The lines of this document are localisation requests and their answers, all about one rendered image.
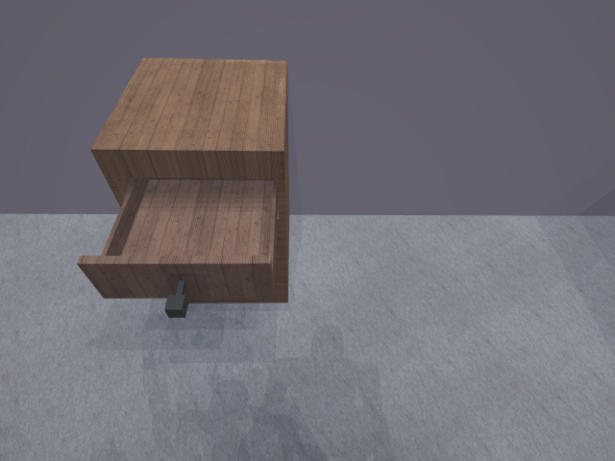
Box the cabinet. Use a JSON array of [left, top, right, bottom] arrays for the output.
[[90, 58, 289, 303]]

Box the handle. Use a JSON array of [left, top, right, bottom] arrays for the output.
[[164, 280, 188, 318]]

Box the drawer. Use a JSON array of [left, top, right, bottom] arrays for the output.
[[77, 178, 278, 299]]

